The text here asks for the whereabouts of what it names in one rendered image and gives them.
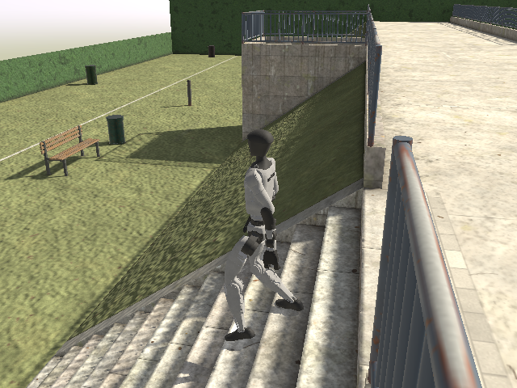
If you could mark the stairs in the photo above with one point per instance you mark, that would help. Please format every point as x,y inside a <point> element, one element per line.
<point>181,343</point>

